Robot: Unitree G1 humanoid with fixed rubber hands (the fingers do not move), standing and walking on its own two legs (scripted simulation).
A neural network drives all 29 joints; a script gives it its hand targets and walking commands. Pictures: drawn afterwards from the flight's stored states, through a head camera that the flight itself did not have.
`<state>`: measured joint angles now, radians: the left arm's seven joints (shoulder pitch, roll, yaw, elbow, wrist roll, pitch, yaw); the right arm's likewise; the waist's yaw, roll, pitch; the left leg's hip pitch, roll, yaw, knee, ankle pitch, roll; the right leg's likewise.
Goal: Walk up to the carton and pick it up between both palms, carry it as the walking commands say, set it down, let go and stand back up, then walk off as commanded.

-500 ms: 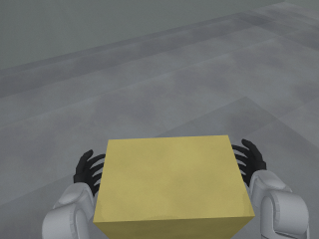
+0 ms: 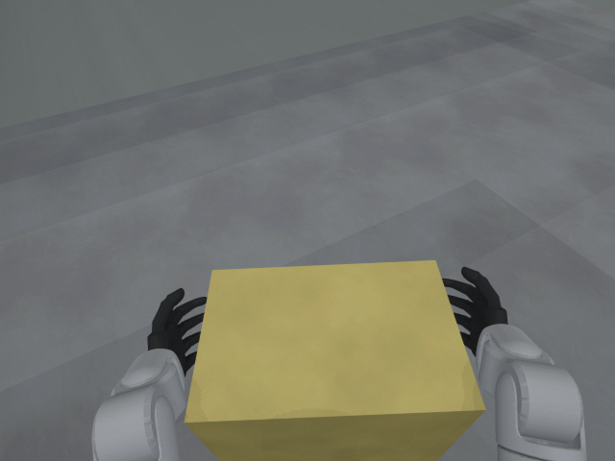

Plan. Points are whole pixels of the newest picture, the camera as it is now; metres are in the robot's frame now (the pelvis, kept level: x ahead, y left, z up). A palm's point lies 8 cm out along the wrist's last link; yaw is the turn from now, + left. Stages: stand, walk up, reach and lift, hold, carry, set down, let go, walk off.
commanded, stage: carry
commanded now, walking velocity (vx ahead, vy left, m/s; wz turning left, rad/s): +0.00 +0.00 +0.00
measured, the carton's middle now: (327, 373) +0.24 +0.00 -0.01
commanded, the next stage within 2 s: none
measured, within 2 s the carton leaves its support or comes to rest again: neither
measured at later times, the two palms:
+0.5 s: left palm (179, 355) +0.24 +0.18 +0.05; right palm (484, 330) +0.25 -0.19 +0.07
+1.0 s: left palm (192, 349) +0.25 +0.17 +0.03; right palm (477, 327) +0.27 -0.19 +0.04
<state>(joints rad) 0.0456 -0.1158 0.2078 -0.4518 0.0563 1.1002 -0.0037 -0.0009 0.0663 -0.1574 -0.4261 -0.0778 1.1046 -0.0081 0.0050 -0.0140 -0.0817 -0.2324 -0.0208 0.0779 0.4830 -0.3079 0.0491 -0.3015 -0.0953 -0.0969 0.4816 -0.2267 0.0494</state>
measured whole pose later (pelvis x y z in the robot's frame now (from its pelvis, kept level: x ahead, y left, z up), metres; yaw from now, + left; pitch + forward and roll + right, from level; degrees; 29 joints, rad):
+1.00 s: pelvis +0.00 -0.01 +0.00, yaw +0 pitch +3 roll +0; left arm -0.04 -0.10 0.21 -0.02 0.16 0.72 -0.03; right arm -0.09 0.06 -0.17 0.00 -0.18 0.73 0.02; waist 0.01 0.01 -0.08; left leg -0.24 0.00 0.09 0.50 -0.31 0.03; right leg -0.32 -0.09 -0.10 0.52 -0.25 0.03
